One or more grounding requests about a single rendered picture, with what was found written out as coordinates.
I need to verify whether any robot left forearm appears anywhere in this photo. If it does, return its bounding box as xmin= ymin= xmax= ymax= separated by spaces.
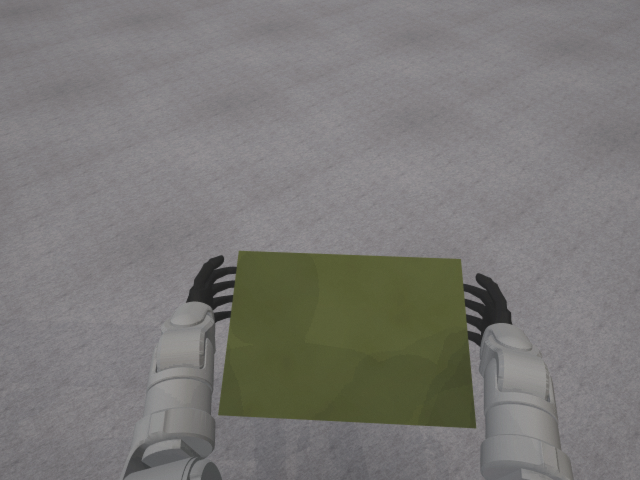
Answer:
xmin=119 ymin=302 xmax=216 ymax=480

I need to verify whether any right robot hand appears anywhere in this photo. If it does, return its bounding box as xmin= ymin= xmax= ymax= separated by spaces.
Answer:
xmin=463 ymin=273 xmax=512 ymax=346

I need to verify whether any left robot hand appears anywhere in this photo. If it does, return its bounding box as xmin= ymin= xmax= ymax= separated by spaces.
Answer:
xmin=186 ymin=255 xmax=237 ymax=323

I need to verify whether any robot right forearm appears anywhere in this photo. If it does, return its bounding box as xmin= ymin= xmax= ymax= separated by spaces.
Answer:
xmin=479 ymin=323 xmax=574 ymax=480

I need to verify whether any robot left upper arm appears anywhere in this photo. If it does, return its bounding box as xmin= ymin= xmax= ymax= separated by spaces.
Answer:
xmin=124 ymin=456 xmax=222 ymax=480

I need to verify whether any carton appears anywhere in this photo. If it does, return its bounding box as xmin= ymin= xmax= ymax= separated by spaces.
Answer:
xmin=218 ymin=251 xmax=476 ymax=428

